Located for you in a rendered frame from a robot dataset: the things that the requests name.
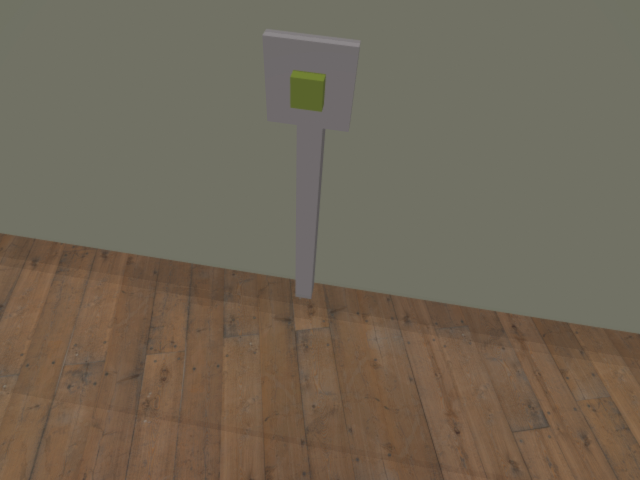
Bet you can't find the panel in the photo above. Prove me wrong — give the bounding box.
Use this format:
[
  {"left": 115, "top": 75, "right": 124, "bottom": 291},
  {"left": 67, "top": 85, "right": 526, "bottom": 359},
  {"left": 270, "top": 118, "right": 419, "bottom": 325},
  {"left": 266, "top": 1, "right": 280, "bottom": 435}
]
[{"left": 262, "top": 29, "right": 361, "bottom": 299}]

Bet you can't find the button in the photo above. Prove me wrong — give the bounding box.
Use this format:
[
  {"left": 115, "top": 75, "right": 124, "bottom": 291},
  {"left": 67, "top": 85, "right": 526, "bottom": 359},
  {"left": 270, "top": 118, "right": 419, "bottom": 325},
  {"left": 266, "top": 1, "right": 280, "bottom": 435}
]
[{"left": 290, "top": 70, "right": 326, "bottom": 112}]

